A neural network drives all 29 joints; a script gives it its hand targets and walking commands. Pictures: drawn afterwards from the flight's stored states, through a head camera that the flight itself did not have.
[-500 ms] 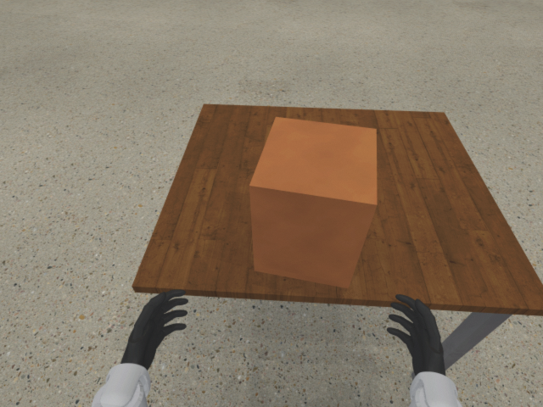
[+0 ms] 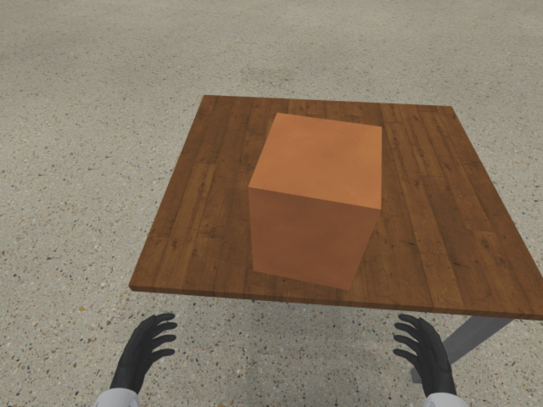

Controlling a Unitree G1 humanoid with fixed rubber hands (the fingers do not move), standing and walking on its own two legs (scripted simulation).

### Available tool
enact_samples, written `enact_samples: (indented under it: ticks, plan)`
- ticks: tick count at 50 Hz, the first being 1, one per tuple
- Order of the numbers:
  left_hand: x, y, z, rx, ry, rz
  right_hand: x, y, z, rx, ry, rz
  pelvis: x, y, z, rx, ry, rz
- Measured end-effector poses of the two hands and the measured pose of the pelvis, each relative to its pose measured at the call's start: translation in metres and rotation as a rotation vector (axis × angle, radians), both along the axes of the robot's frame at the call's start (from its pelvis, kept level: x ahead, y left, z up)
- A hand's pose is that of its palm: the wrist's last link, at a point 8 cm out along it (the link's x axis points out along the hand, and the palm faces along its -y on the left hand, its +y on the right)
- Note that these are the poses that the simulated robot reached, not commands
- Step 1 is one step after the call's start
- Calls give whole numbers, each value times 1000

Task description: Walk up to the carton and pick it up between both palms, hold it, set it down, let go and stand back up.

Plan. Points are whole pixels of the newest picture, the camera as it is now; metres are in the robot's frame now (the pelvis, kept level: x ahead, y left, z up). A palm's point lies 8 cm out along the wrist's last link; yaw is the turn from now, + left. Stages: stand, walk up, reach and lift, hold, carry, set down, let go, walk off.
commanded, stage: set down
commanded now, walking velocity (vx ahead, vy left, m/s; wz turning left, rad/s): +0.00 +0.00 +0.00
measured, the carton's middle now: (313, 203) +0.48 -0.05 -0.01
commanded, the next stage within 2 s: let go in 1.62 s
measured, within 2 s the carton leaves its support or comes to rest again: neither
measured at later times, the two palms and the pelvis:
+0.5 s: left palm (133, 382) +0.17 +0.22 -0.04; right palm (441, 387) +0.16 -0.21 -0.05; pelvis +0.01 +0.00 +0.00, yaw +0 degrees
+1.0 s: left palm (137, 395) +0.15 +0.22 -0.06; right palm (438, 394) +0.16 -0.22 -0.07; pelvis +0.00 -0.01 +0.00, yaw +0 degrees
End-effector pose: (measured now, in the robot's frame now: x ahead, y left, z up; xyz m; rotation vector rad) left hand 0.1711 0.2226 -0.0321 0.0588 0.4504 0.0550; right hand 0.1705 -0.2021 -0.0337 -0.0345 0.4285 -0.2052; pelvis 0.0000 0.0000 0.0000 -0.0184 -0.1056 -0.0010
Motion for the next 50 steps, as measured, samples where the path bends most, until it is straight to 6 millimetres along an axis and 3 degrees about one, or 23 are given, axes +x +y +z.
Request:
enact_samples:
  ticks: [12,50]
  plan:
    - [-5,4,0,35,56,5,-1,-3,-6,-5,13,23,11,1,1,-1,0,-2]
    - [-18,-4,-30,87,293,48,-11,-15,-35,-61,222,142,2,-11,2,7,-2,7]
